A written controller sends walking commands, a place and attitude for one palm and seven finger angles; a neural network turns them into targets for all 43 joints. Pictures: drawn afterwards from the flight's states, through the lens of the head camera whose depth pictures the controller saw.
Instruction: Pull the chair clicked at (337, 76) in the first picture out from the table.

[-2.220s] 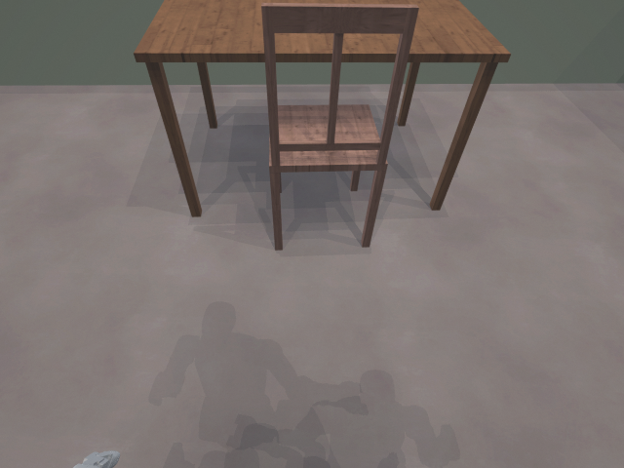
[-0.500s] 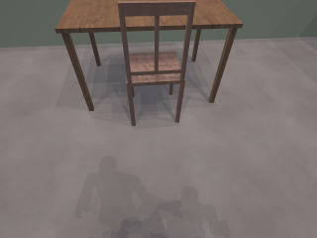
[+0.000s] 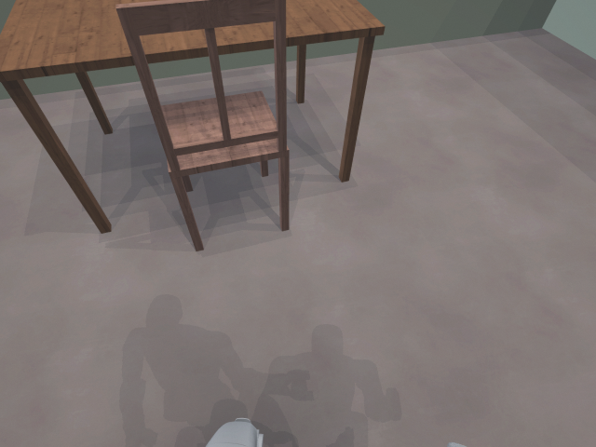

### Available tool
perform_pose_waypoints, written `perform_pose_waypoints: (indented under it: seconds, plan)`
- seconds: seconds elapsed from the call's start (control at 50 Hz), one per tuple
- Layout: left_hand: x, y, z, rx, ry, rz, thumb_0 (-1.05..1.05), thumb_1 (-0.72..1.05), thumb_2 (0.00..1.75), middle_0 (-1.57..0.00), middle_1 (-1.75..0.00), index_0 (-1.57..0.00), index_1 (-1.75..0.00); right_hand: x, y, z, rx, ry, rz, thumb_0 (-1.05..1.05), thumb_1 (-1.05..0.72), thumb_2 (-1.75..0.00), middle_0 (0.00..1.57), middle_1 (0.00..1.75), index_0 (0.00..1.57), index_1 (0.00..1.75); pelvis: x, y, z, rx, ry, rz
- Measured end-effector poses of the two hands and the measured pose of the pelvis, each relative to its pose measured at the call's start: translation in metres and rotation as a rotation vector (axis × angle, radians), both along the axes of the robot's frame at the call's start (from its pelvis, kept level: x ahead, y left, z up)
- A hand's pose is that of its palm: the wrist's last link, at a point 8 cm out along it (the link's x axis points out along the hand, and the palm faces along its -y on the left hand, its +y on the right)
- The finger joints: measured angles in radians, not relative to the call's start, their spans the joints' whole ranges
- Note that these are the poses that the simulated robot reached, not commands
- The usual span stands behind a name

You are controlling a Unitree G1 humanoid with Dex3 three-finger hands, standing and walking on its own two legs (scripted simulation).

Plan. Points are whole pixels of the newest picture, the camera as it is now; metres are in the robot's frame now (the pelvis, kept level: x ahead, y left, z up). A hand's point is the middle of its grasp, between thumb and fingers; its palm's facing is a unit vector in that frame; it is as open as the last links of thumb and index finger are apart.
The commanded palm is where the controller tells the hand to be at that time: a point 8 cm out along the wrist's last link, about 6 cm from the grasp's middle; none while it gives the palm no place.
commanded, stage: walk to a spot facing it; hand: left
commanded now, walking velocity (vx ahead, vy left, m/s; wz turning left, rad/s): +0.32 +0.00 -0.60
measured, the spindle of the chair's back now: (219, 89) +0.97 +0.34 -0.08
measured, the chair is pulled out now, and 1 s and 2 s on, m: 0.00 0.00 0.00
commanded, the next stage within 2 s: none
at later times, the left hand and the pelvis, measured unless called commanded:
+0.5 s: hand (233, 298) +0.39 +0.17 -0.16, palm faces -0.37 -0.91 -0.20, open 7.4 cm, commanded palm none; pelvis +0.18 +0.04 -0.01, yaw -20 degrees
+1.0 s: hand (276, 254) +0.50 +0.11 -0.17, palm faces -0.50 -0.83 -0.24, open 7.3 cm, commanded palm none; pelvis +0.36 -0.05 -0.01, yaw -36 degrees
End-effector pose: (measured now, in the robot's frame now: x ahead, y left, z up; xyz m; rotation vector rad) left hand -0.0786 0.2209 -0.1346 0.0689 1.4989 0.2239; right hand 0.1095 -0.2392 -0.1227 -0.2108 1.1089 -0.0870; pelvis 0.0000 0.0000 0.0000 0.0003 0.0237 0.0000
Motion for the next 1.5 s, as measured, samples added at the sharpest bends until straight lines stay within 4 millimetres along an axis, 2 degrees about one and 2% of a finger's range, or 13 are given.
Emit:
perform_pose_waypoints:
  seconds: [0.14,0.3,0.38,0.48,0.62,0.68,0.76,0.94,1.1,1.18,1.28,1.4,1.5]
  plan:
    - [0.082,0.062,-0.029,0.007,-0.010,-0.076,0.01,0.90,0.90,-0.21,-0.30,-0.20,-0.30,0.058,0.037,0.001,-0.039,-0.129,-0.051,0.01,-0.90,-0.90,0.20,0.30,0.20,0.30,0.051,0.039,-0.020,-0.020,-0.008,-0.098]
    - [0.272,0.090,-0.011,0.027,-0.231,-0.294,0.01,0.91,0.90,-0.20,-0.30,-0.20,-0.30,0.004,0.053,0.006,-0.045,0.023,-0.290,0.00,-0.92,-0.90,0.20,0.30,0.20,0.30,0.108,0.052,-0.002,-0.018,-0.014,-0.227]
    - [0.362,0.070,0.000,0.015,-0.329,-0.402,0.00,0.91,0.90,-0.19,-0.30,-0.19,-0.29,-0.037,0.056,0.002,-0.047,0.161,-0.403,0.00,-0.93,-0.90,0.20,0.30,0.20,0.30,0.136,0.052,-0.001,-0.013,-0.012,-0.282]
    - [0.457,0.015,0.003,-0.034,-0.398,-0.540,0.00,0.91,0.90,-0.19,-0.30,-0.19,-0.29,-0.079,0.071,-0.003,-0.007,0.344,-0.528,0.00,-0.92,-0.90,0.20,0.30,0.20,0.30,0.173,0.040,-0.005,-0.010,-0.015,-0.342]
    - [0.562,-0.091,-0.011,-0.107,-0.482,-0.718,0.00,0.91,0.90,-0.20,-0.30,-0.20,-0.30,-0.091,0.085,-0.019,0.103,0.532,-0.676,0.01,-0.91,-0.90,0.20,0.30,0.20,0.30,0.232,-0.004,-0.028,-0.005,-0.018,-0.421]
    - [0.581,-0.116,-0.019,-0.116,-0.502,-0.735,0.00,0.91,0.90,-0.20,-0.30,-0.20,-0.30,-0.064,0.069,-0.031,0.125,0.520,-0.710,0.01,-0.91,-0.90,0.20,0.30,0.20,0.30,0.251,-0.022,-0.035,-0.006,-0.029,-0.458]
    - [0.578,-0.119,-0.017,-0.091,-0.408,-0.748,0.00,0.91,0.90,-0.20,-0.30,-0.20,-0.30,0.012,0.024,-0.033,0.090,0.335,-0.711,0.01,-0.91,-0.90,0.20,0.30,0.20,0.30,0.274,-0.036,-0.023,-0.017,-0.034,-0.507]
    - [0.589,-0.083,-0.004,-0.006,-0.270,-0.718,0.00,0.92,0.90,-0.21,-0.30,-0.20,-0.30,0.189,-0.059,-0.008,0.009,-0.060,-0.635,0.00,-0.91,-0.90,0.20,0.30,0.19,0.29,0.333,-0.047,-0.008,-0.009,-0.010,-0.605]
    - [0.630,-0.051,-0.021,0.016,-0.182,-0.681,0.00,0.91,0.90,-0.20,-0.30,-0.20,-0.30,0.289,-0.084,0.012,-0.087,-0.194,-0.602,0.00,-0.91,-0.90,0.20,0.30,0.20,0.30,0.399,-0.041,-0.017,-0.022,-0.004,-0.689]
    - [0.662,-0.054,-0.025,0.009,-0.141,-0.743,0.01,0.91,0.90,-0.20,-0.30,-0.20,-0.30,0.292,-0.076,0.019,-0.106,-0.185,-0.648,0.00,-0.91,-0.90,0.20,0.30,0.20,0.30,0.419,-0.040,-0.015,-0.026,-0.022,-0.764]
    - [0.708,-0.083,-0.018,-0.025,-0.152,-0.843,0.01,0.91,0.90,-0.20,-0.30,-0.20,-0.30,0.259,-0.055,0.018,-0.088,-0.091,-0.777,0.00,-0.90,-0.90,0.20,0.30,0.20,0.30,0.437,-0.043,-0.005,-0.040,-0.018,-0.835]
    - [0.757,-0.145,-0.010,-0.058,-0.209,-0.977,0.01,0.91,0.90,-0.20,-0.30,-0.20,-0.30,0.196,-0.019,0.003,-0.027,0.071,-0.962,0.00,-0.90,-0.90,0.20,0.30,0.20,0.30,0.447,-0.053,-0.003,-0.037,-0.010,-0.918]
    - [0.786,-0.218,-0.005,-0.080,-0.279,-1.127,0.00,0.91,0.90,-0.20,-0.30,-0.20,-0.30,0.139,0.012,-0.013,0.043,0.192,-1.117,0.01,-0.90,-0.90,0.20,0.30,0.20,0.30,0.445,-0.068,-0.008,-0.021,-0.007,-0.995]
